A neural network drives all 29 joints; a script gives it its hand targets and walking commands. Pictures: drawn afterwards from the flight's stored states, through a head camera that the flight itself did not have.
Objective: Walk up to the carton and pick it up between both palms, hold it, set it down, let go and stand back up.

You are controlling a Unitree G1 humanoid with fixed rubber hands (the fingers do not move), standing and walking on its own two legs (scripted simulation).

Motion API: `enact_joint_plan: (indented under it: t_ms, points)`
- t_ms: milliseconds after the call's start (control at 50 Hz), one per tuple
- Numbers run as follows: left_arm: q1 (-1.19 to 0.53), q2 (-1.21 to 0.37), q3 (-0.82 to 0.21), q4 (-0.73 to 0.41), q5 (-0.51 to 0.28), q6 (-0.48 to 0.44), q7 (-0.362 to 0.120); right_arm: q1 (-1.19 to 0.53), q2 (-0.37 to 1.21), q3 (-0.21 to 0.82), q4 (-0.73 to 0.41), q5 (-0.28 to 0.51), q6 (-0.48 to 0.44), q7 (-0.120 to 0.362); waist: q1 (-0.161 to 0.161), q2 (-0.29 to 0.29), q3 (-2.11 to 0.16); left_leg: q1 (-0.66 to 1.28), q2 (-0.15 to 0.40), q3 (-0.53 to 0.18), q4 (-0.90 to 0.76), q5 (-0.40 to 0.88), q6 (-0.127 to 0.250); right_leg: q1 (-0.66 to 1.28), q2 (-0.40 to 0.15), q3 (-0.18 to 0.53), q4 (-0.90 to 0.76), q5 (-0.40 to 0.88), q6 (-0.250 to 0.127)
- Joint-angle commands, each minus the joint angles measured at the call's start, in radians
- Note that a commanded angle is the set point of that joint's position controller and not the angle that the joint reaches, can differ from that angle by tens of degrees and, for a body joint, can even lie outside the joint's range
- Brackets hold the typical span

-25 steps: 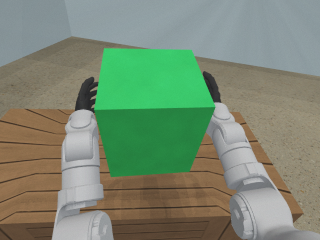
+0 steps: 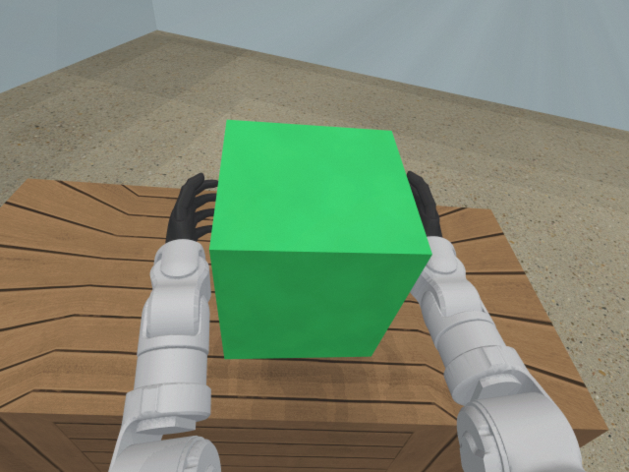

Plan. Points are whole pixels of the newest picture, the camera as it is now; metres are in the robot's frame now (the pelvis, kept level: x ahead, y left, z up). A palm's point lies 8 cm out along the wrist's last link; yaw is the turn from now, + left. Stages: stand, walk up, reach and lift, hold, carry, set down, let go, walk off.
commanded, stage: set down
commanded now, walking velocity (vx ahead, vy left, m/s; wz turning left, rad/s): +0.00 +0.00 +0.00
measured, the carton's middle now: (305, 248) +0.39 +0.02 +0.11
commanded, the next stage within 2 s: none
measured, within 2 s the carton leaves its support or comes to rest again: neither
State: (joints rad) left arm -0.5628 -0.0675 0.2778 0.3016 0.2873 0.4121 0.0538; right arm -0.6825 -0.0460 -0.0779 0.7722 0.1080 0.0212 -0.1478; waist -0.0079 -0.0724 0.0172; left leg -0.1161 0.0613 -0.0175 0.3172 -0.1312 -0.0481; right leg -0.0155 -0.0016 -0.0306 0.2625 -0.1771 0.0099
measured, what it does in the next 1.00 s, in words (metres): stands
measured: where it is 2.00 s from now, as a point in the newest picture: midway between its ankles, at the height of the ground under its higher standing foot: outside the picture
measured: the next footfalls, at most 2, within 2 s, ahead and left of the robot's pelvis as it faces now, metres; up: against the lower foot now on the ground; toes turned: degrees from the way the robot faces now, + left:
none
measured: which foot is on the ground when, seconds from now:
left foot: down 0.00-1.00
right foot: down 0.00-1.00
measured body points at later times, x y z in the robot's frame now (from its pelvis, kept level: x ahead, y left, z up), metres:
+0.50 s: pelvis +0.00 -0.01 +0.00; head +0.01 +0.01 +0.45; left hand +0.39 +0.17 +0.10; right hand +0.42 -0.14 +0.11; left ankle +0.03 +0.15 -0.75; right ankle -0.02 -0.12 -0.75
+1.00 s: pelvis +0.00 -0.02 +0.00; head +0.04 +0.00 +0.45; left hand +0.39 +0.16 +0.06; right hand +0.44 -0.14 +0.08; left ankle +0.03 +0.15 -0.75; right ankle -0.02 -0.12 -0.75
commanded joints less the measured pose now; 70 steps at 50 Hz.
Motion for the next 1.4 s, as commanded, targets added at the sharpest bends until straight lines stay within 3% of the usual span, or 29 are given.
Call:
enact_joint_plan:
  t_ms: [0,60,100,200,300,360,440,480,580,660,840,920,980,1000,1020,1040,1120,1380]
  points:
    - [-0.641,-0.58,-0.488,-0.116,-0.086,-0.094,-0.129,-0.776,0.525,0.336,-0.297,-0.004,-0.105,0.107,0.014,0.097,-0.541,0.34,-0.082,0.073,0.052,0.388,0.001,-0.031,0.059,-0.071,-0.02,0.272,0.029]
    - [-0.616,-0.57,-0.452,-0.081,-0.083,-0.104,-0.128,-0.773,0.528,0.334,-0.282,-0.003,-0.108,0.113,0.034,0.064,-0.51,0.31,-0.085,0.077,0.038,0.362,0.012,-0.012,0.054,-0.064,-0.018,0.292,0.036]
    - [-0.632,-0.57,-0.441,-0.063,-0.074,-0.112,-0.129,-0.774,0.524,0.304,-0.258,-0.019,-0.111,0.116,0.025,0.074,-0.49,0.302,-0.085,0.079,0.032,0.356,0.01,-0.021,0.05,-0.059,-0.018,0.292,0.035]
    - [-0.628,-0.582,-0.434,-0.047,-0.075,-0.15,-0.121,-0.759,0.542,0.307,-0.247,-0.034,-0.133,0.12,0.038,0.061,-0.531,0.285,-0.082,0.08,0.039,0.376,0.01,-0.022,0.049,-0.052,-0.006,0.354,0.039]
    - [-0.682,-0.611,-0.44,-0.03,-0.072,-0.193,-0.101,-0.751,0.537,0.252,-0.171,-0.063,-0.156,0.137,0.031,0.107,-0.562,0.302,-0.071,0.082,0.048,0.399,-0.01,-0.081,0.056,-0.061,-0.009,0.307,0.022]
    - [-0.678,-0.601,-0.423,-0.003,-0.069,-0.222,-0.091,-0.747,0.536,0.245,-0.131,-0.078,-0.165,0.144,0.042,0.08,-0.567,0.285,-0.069,0.086,0.051,0.41,-0.008,-0.066,0.051,-0.054,-0.001,0.36,0.03]
    - [-0.709,-0.615,-0.416,0.034,-0.073,-0.26,-0.072,-0.771,0.535,0.212,-0.12,-0.109,-0.189,0.157,0.041,0.09,-0.625,0.278,-0.063,0.087,0.055,0.417,-0.013,-0.098,0.052,-0.058,0.004,0.355,0.027]
    - [-0.708,-0.612,-0.395,0.061,-0.065,-0.279,-0.066,-0.764,0.546,0.199,-0.085,-0.122,-0.196,0.163,0.062,0.069,-0.637,0.274,-0.059,0.09,0.05,0.4,-0.008,-0.11,0.052,-0.057,-0.002,0.323,0.025]
    - [-0.727,-0.619,-0.367,0.104,-0.057,-0.32,-0.044,-0.776,0.555,0.174,-0.03,-0.147,-0.219,0.18,0.085,0.074,-0.663,0.25,-0.057,0.104,0.05,0.415,-0.008,-0.115,0.052,-0.052,0.007,0.344,0.021]
    - [-0.758,-0.613,-0.322,0.159,-0.048,-0.346,-0.029,-0.789,0.544,0.131,0.039,-0.169,-0.229,0.197,0.095,0.065,-0.659,0.244,-0.05,0.11,0.035,0.379,-0.005,-0.147,0.053,-0.054,-0.003,0.287,0.017]
    - [-0.759,-0.599,-0.26,0.214,-0.023,-0.406,-0.008,-0.763,0.551,0.104,0.118,-0.209,-0.261,0.217,0.129,0.053,-0.68,0.178,-0.048,0.129,0.029,0.374,0.006,-0.122,0.046,-0.043,0.009,0.339,0.019]
    - [-0.794,-0.6,-0.252,0.228,-0.026,-0.433,-0.003,-0.755,0.552,0.077,0.162,-0.24,-0.271,0.218,0.112,0.041,-0.695,0.172,-0.045,0.132,0.032,0.382,0.005,-0.131,0.044,-0.046,0.015,0.355,0.022]
    - [-0.77,-0.601,-0.238,0.245,-0.012,-0.452,0.006,-0.744,0.563,0.075,0.168,-0.247,-0.281,0.221,0.126,0.043,-0.722,0.152,-0.044,0.136,0.046,0.404,0.007,-0.116,0.042,-0.036,0.026,0.4,0.022]
    - [-0.788,-0.614,-0.254,0.231,-0.025,-0.463,0.009,-0.749,0.562,0.076,0.157,-0.25,-0.289,0.219,0.109,0.051,-0.752,0.156,-0.043,0.135,0.045,0.41,0.001,-0.119,0.044,-0.042,0.03,0.414,0.021]
    - [-0.78,-0.612,-0.242,0.237,-0.016,-0.468,0.012,-0.763,0.568,0.079,0.149,-0.252,-0.294,0.22,0.126,0.049,-0.768,0.144,-0.042,0.139,0.047,0.411,0.002,-0.12,0.043,-0.038,0.031,0.418,0.02]
    - [-0.771,-0.606,-0.247,0.237,-0.021,-0.48,0.012,-0.745,0.577,0.092,0.154,-0.251,-0.298,0.218,0.124,0.039,-0.766,0.139,-0.041,0.141,0.055,0.433,0.003,-0.098,0.043,-0.033,0.037,0.461,0.022]
    - [-0.769,-0.627,-0.257,0.243,-0.018,-0.497,0.024,-0.722,0.57,0.069,0.177,-0.268,-0.305,0.221,0.115,0.066,-0.776,0.155,-0.037,0.135,0.065,0.458,-0.006,-0.137,0.049,-0.044,0.032,0.431,0.009]
    - [-0.724,-0.618,-0.223,0.306,-0.006,-0.557,0.043,-0.713,0.559,0.034,0.229,-0.31,-0.337,0.233,0.138,0.051,-0.809,0.12,-0.027,0.141,0.086,0.506,-0.005,-0.171,0.053,-0.044,0.042,0.454,0.0]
